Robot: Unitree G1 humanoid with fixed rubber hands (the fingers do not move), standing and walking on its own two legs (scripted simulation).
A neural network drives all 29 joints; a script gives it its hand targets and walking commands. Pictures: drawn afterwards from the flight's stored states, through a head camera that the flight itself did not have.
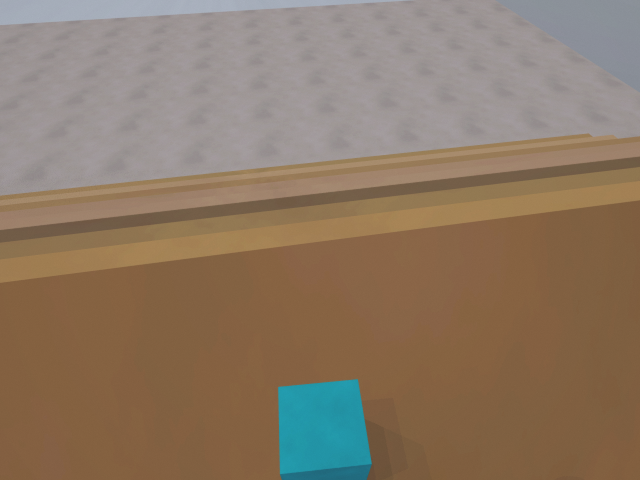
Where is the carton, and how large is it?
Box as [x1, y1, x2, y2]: [278, 379, 371, 479]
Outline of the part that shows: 357,379 278,387 280,475 282,479 366,479 371,462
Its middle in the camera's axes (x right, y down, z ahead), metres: +0.00 +0.54 +1.04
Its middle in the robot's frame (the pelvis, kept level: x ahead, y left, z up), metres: +0.38 +0.02 -0.66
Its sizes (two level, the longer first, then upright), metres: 0.210 0.200 0.250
